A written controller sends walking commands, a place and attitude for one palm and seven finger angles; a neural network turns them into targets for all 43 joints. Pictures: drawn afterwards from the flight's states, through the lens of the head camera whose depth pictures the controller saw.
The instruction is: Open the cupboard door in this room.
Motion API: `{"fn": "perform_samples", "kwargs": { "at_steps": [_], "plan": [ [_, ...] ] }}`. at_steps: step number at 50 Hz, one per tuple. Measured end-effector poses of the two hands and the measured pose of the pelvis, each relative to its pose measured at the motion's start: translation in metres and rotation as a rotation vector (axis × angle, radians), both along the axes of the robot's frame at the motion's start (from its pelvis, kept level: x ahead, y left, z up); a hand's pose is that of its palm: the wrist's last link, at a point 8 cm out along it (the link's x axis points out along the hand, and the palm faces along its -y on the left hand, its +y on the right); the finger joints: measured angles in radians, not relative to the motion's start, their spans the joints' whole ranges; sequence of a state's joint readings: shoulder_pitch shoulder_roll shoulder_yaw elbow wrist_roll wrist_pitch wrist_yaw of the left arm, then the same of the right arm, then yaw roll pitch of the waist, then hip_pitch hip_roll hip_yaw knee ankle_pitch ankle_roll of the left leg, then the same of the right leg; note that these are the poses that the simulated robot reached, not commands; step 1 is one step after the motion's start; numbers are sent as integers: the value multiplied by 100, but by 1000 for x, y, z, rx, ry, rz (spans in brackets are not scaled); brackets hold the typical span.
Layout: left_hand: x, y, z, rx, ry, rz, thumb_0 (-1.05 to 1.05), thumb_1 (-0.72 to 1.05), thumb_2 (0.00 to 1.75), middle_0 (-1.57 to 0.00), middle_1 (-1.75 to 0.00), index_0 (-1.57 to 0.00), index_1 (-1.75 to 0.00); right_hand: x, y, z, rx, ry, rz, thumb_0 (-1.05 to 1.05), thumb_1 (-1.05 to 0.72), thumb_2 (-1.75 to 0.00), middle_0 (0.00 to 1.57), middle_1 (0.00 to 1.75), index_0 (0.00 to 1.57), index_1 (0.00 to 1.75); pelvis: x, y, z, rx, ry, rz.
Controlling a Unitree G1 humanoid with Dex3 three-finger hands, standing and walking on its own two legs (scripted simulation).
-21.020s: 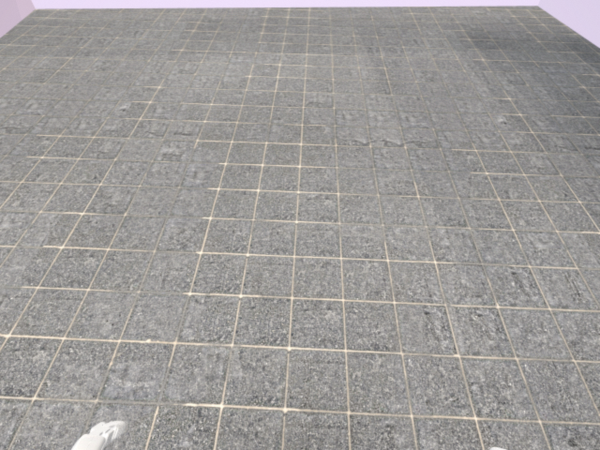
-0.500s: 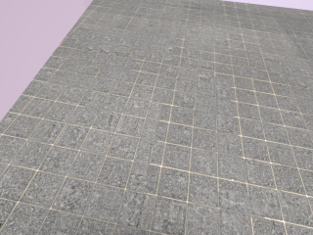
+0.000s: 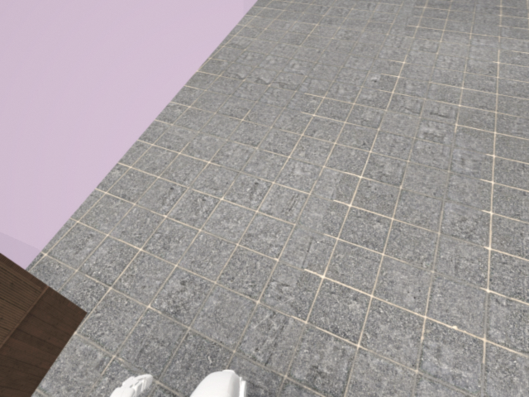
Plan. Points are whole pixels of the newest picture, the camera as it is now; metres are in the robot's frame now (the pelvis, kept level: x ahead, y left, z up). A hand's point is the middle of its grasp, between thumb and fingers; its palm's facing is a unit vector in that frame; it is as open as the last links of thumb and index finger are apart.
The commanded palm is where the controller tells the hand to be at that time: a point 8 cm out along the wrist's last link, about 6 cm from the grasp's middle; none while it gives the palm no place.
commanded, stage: turn to face it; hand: left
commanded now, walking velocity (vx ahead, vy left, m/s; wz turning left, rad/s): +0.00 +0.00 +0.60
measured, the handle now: out of the picture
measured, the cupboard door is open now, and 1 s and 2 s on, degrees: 0 0 0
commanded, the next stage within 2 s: take the last steps up to it in 1.94 s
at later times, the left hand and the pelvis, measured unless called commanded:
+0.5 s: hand out of the picture -0.04 +0.28 -0.18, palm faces +0.34 -0.90 -0.26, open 7.4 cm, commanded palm none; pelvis -0.02 +0.05 +0.00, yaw +18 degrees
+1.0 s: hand out of the picture -0.02 +0.20 -0.14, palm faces +0.54 -0.79 -0.28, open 7.4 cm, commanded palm none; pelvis +0.00 -0.01 +0.00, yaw +36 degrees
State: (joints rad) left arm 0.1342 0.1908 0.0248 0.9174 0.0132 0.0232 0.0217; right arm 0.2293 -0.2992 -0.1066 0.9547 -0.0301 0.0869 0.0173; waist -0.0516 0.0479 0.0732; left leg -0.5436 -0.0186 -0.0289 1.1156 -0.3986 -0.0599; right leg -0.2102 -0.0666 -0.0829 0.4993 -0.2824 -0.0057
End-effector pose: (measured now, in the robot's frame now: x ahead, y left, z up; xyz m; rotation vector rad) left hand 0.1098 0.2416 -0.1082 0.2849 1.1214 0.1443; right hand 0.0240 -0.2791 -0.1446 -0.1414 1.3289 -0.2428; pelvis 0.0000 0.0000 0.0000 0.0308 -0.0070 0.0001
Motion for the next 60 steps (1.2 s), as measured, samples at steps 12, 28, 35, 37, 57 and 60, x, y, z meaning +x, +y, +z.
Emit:
{"fn": "perform_samples", "kwargs": {
  "at_steps": [12, 28, 35, 37, 57, 60],
  "plan": [
    [-116, 26, -28, -55, 131, 252, 1, 90, 90, -21, -29, -21, -30, 101, 42, 11, -22, -72, 296, 0, -91, -90, 20, 30, 20, 30, -10, 15, -6, -12, 15, 181],
    [-159, 85, -30, -59, 105, 446, 1, 91, 90, -20, -29, -20, -30, 140, 123, 33, -24, -164, 502, 0, -91, -90, 21, 30, 21, 30, -16, 47, 0, -60, -1, 346],
    [-124, 73, -17, -34, -3, 457, 1, 91, 90, -20, -29, -20, -30, 123, 104, 16, 8, -85, 507, 0, -91, -90, 21, 30, 21, 30, -11, 30, -2, -46, 2, 422],
    [-115, 64, -14, -24, -32, 461, 1, 91, 90, -20, -29, -20, -30, 121, 94, 8, 16, -58, 510, 0, -91, -90, 21, 30, 21, 30, -8, 21, -5, -40, 5, 447],
    [-226, -25, -15, -58, 56, 760, 1, 90, 90, -21, -29, -21, -30, 177, 94, 4, 4, 15, 768, 0, -91, -90, 20, 30, 20, 30, -10, -11, -1, -1, -5, 723],
    [-260, -29, -26, -83, 93, 825, 1, 90, 90, -21, -29, -21, -30, 190, 124, 9, -5, -26, 843, 0, -91, -90, 20, 30, 20, 30, -19, -4, -5, -15, -4, 763]
  ]
}}
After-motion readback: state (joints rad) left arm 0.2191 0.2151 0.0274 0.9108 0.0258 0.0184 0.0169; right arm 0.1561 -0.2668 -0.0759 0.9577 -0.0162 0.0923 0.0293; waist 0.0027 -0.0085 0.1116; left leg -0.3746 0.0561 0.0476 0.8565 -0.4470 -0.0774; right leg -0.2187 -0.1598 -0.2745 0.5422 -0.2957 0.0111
